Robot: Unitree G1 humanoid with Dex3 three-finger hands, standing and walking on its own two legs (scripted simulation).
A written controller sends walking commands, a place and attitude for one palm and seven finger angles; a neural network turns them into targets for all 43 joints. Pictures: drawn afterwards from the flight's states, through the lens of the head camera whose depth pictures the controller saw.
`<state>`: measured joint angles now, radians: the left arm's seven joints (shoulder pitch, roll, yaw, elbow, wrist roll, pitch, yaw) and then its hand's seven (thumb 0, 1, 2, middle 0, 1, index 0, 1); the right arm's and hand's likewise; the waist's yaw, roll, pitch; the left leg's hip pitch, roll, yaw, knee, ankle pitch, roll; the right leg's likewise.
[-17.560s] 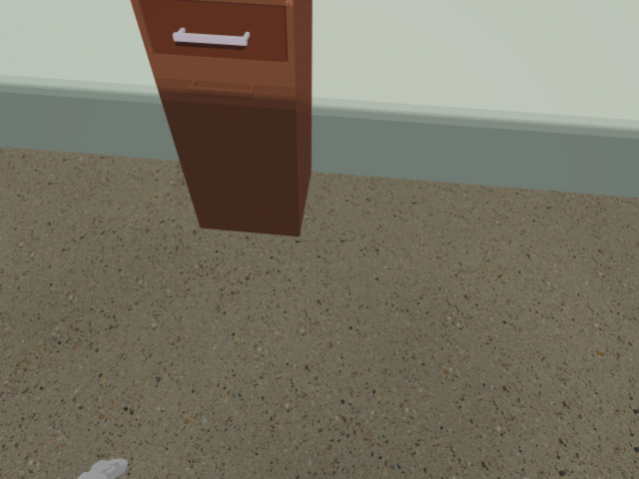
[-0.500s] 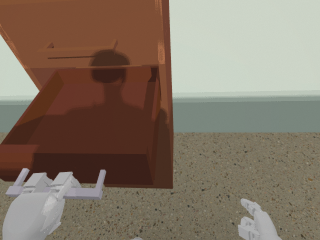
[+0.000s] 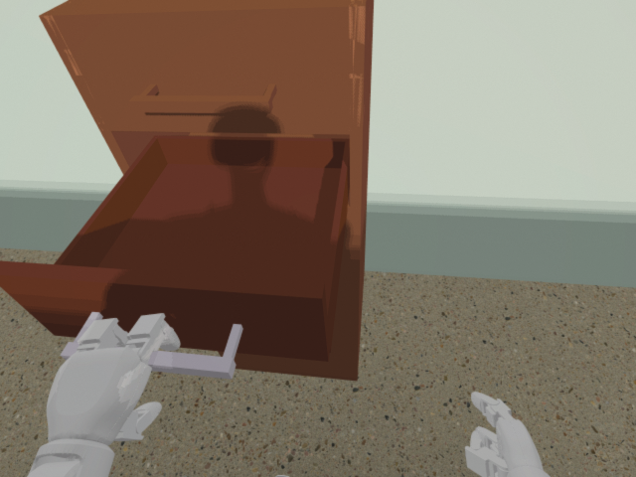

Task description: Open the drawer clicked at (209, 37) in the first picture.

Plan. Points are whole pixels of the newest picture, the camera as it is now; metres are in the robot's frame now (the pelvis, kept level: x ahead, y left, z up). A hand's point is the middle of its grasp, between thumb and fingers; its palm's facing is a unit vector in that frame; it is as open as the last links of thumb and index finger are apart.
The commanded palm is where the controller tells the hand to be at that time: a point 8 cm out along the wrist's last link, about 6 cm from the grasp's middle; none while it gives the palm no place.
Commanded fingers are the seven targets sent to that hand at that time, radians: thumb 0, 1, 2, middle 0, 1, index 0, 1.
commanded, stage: open the thumb to release the handle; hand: left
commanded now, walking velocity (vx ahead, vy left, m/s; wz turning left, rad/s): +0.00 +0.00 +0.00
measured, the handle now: (155, 343) +0.24 +0.22 +0.08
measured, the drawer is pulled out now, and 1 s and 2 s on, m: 0.30 0.30 0.30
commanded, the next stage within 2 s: lift the hand off the handle in 0.14 s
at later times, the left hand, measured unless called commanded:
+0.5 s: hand (145, 394) +0.19 +0.23 +0.06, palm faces +0.08 -0.13 -0.99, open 13.8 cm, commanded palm +0.16 +0.21 +0.11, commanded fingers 0.00 -0.50 0.30 -0.30 -1.20 -0.30 -1.20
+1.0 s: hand (137, 367) +0.19 +0.21 +0.12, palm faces +0.12 -0.12 -0.99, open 13.6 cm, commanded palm +0.16 +0.21 +0.18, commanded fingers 0.00 -0.50 0.30 -0.30 -1.20 -0.30 -1.20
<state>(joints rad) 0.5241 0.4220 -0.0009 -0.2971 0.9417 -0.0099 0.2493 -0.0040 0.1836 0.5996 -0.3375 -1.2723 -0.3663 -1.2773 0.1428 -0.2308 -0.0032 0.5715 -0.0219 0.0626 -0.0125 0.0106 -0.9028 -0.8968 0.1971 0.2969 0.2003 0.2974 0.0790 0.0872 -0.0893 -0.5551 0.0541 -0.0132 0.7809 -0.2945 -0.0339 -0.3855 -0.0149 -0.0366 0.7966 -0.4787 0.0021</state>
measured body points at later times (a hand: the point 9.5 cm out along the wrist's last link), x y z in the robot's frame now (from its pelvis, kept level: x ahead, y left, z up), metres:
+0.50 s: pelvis +0.00 +0.01 +0.00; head +0.00 -0.02 +0.45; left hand +0.18 +0.23 +0.11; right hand +0.21 -0.19 -0.10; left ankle +0.06 +0.14 -0.71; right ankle -0.04 -0.12 -0.70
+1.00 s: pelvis +0.00 +0.00 +0.01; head -0.01 -0.05 +0.46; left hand +0.18 +0.22 +0.17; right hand +0.22 -0.20 -0.08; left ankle +0.06 +0.14 -0.70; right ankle -0.04 -0.12 -0.71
